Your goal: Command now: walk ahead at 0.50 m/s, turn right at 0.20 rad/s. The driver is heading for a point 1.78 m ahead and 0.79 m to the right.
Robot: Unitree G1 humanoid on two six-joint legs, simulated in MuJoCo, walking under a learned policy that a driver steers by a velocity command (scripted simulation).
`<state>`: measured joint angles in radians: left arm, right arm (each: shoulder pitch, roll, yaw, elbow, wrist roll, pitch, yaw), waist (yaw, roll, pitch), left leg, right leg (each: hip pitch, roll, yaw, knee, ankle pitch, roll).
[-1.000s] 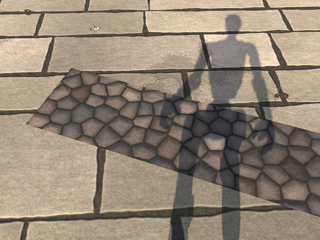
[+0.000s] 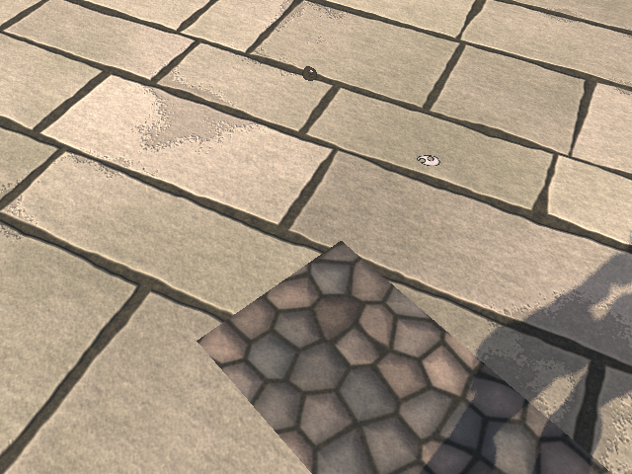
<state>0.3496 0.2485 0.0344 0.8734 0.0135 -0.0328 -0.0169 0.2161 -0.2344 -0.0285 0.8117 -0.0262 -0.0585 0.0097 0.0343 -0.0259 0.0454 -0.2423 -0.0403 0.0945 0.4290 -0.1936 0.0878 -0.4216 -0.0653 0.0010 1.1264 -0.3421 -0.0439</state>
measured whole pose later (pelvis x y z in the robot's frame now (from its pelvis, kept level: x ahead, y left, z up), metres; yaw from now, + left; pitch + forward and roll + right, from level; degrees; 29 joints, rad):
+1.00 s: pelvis +0.53 -0.11 -0.01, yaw -34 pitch +1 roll +0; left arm 0.36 0.32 0.07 0.82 0.01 -0.03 -0.01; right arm 0.12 -0.26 -0.02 0.71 -0.04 -0.06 -0.01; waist 0.06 -0.03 0.04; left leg -0.39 -0.01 0.04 0.55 -0.18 0.03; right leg -0.28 0.10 0.10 1.07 -0.42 -0.08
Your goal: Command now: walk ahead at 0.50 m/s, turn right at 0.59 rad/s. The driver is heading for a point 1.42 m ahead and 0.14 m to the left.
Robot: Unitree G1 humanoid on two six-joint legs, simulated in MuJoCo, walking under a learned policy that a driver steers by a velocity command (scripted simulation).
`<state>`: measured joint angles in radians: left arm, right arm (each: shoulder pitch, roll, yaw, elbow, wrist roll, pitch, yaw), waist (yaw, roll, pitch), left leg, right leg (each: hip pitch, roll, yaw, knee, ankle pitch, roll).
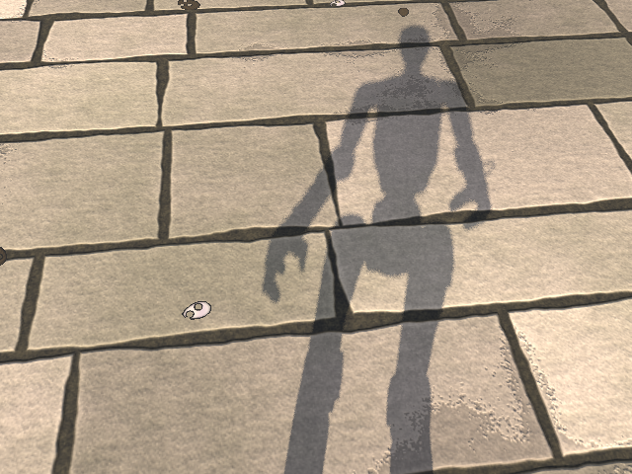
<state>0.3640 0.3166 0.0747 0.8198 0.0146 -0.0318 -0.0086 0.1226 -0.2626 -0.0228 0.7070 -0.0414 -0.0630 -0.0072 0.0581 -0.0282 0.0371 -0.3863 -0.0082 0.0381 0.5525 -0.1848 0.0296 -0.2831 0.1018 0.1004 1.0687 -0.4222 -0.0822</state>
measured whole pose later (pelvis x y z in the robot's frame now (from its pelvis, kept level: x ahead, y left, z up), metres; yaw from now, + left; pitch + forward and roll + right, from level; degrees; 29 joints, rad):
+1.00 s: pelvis +0.51 -0.05 -0.01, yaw +3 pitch +1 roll +0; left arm 0.38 0.23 0.03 0.95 0.02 -0.06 0.02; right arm 0.09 -0.25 -0.05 0.78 -0.04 -0.04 0.04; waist 0.03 -0.01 0.06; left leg -0.47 -0.06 0.10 0.62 -0.18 0.14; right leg -0.06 -0.05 -0.18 0.85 -0.46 -0.02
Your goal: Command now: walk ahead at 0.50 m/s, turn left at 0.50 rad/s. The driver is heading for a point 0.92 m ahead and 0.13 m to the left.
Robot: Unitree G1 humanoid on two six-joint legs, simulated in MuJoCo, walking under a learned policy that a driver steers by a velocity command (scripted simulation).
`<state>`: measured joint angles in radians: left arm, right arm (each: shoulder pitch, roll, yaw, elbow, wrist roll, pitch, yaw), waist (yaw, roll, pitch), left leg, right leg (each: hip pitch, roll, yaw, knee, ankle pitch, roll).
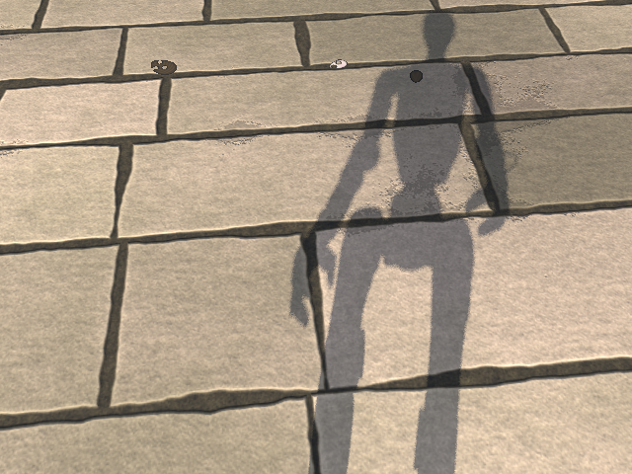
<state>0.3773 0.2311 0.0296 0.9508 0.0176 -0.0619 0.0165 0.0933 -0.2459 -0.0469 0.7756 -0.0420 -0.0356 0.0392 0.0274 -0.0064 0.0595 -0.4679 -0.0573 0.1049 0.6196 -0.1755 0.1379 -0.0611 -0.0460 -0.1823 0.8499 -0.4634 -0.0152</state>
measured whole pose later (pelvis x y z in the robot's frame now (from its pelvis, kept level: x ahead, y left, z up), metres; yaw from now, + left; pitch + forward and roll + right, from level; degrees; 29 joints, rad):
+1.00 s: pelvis +0.25 +0.02 +0.03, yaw +25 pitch +1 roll +0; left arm 0.31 0.28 0.05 0.84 0.02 -0.01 -0.03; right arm 0.34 -0.26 -0.02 0.87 -0.03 -0.03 0.01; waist -0.01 -0.03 -0.04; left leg -0.13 -0.04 0.01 0.35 -0.24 0.06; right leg -0.39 0.00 -0.02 0.77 -0.34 -0.06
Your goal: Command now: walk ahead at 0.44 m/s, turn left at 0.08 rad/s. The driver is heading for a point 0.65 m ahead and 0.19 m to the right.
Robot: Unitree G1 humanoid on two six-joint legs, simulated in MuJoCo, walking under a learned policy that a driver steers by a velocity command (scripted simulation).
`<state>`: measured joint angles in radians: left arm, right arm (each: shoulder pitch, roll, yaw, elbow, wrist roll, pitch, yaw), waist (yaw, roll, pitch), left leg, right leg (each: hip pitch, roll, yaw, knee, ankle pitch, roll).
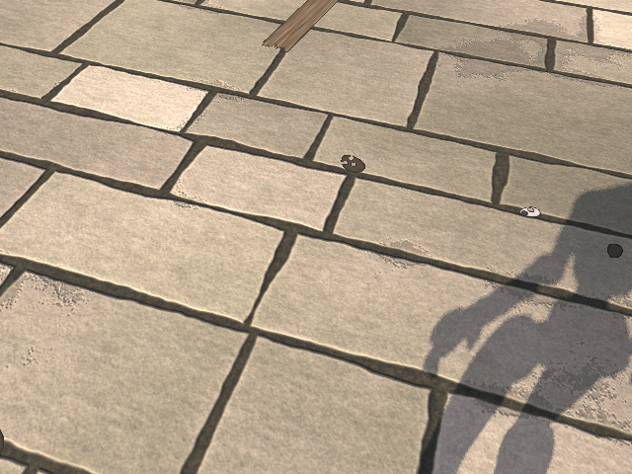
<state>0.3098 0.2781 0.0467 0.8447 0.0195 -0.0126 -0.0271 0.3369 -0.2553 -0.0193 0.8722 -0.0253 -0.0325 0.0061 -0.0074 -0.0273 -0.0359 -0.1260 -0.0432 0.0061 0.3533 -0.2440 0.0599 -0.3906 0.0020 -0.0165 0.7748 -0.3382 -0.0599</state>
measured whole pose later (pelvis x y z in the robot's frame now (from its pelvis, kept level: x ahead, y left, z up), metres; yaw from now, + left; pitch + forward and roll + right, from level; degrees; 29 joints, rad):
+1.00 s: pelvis +0.51 -0.02 -0.01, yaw -11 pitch +0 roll +0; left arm 0.31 0.27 0.07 0.94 0.02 -0.04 0.00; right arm 0.15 -0.23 -0.03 0.86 -0.03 -0.08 -0.01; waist 0.03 -0.04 0.06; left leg -0.29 0.01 0.11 0.45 -0.14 0.05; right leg -0.39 0.01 0.02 1.11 -0.38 -0.07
